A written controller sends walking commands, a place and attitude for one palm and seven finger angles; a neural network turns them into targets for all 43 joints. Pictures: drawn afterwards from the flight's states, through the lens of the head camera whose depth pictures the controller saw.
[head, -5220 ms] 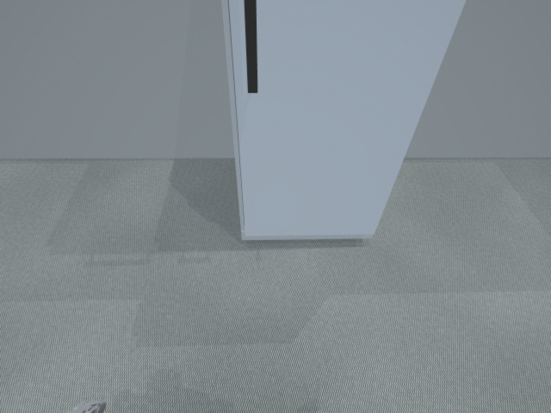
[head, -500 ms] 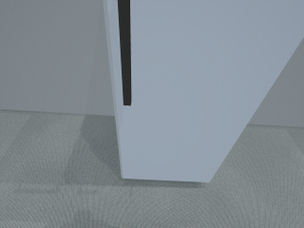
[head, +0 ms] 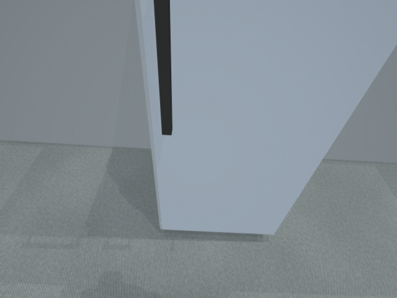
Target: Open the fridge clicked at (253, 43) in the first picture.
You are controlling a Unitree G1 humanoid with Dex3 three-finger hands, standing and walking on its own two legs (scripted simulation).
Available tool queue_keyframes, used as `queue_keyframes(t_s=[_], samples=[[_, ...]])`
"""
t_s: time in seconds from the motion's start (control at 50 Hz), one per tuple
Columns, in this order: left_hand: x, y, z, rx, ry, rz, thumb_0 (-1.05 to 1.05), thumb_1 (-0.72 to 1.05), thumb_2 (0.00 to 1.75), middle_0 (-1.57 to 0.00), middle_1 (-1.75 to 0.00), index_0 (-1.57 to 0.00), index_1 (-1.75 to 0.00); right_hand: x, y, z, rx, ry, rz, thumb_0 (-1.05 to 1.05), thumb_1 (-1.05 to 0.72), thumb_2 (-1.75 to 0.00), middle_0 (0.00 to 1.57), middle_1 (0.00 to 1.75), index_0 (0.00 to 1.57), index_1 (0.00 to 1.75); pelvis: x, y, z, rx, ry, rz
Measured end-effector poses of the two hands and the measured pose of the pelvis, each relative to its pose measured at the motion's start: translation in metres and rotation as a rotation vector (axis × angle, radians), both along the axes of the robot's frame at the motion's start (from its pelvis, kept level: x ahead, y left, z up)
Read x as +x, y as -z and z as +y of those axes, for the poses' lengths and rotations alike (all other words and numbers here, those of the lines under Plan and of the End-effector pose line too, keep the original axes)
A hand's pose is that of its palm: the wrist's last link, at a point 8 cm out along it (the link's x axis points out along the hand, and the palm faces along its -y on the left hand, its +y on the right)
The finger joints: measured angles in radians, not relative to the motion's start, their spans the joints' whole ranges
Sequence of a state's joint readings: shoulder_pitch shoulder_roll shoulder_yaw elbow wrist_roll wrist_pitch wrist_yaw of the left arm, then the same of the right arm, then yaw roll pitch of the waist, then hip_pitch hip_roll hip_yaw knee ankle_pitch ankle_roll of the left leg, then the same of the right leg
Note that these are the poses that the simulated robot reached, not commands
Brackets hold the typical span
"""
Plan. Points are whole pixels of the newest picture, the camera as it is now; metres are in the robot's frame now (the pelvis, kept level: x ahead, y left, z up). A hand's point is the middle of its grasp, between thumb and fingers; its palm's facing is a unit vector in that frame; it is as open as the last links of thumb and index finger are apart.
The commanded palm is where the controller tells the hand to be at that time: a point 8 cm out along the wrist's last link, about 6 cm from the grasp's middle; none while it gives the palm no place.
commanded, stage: look again from close up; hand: left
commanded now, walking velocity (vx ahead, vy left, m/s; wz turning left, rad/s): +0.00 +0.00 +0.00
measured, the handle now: (165, 53) +0.55 +0.13 +0.24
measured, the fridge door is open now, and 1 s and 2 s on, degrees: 0 0 0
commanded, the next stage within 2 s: none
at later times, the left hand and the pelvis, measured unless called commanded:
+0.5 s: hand out of the picture +0.00 +0.18 -0.18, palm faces +0.00 -0.98 -0.20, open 7.4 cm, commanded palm none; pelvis +0.01 +0.00 +0.00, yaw +0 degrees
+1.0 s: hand out of the picture +0.03 +0.18 -0.17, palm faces -0.01 -0.98 -0.20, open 7.4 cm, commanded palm none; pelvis +0.03 -0.01 +0.00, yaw -1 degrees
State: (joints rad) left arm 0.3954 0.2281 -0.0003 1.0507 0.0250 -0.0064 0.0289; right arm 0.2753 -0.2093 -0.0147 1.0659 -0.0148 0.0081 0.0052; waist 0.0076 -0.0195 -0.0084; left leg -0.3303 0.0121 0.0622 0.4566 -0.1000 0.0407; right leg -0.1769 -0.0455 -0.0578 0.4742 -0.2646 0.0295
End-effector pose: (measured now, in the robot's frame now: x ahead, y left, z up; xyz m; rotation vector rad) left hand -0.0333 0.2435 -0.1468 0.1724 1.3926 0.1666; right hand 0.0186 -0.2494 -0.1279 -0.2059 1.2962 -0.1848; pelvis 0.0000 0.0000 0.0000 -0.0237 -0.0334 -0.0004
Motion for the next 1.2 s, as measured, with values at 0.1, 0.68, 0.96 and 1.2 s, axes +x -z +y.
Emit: queue_keyframes(t_s=[0.1,0.68,0.96,1.2], samples=[[0.005,0.0,-0.003,-0.004,0.005,-0.004,0.01,0.91,0.9,-0.2,-0.3,-0.2,-0.3,-0.006,0.001,0.002,0.008,0.01,0.02,0.0,-0.91,-0.9,0.2,0.3,0.2,0.3,0.001,0.0,-0.001,0.001,0.002,0.0],[0.035,-0.003,-0.013,-0.012,0.019,-0.014,0.01,0.91,0.9,-0.2,-0.3,-0.2,-0.3,0.02,0.003,0.006,0.032,0.011,0.01,0.0,-0.91,-0.9,0.2,0.3,0.2,0.3,0.018,-0.003,-0.005,0.01,0.012,0.008],[0.052,-0.004,-0.016,-0.014,0.029,-0.027,0.01,0.91,0.9,-0.2,-0.3,-0.2,-0.3,0.03,0.002,0.002,0.028,0.01,0.008,0.0,-0.91,-0.9,0.2,0.3,0.2,0.3,0.028,-0.005,-0.008,0.013,0.018,0.002],[0.063,-0.003,-0.019,-0.023,0.036,-0.035,0.01,0.91,0.9,-0.2,-0.3,-0.2,-0.3,0.029,0.001,0.004,0.028,0.019,0.022,0.0,-0.91,-0.9,0.2,0.3,0.2,0.3,0.033,-0.005,-0.008,0.013,0.021,-0.001]])
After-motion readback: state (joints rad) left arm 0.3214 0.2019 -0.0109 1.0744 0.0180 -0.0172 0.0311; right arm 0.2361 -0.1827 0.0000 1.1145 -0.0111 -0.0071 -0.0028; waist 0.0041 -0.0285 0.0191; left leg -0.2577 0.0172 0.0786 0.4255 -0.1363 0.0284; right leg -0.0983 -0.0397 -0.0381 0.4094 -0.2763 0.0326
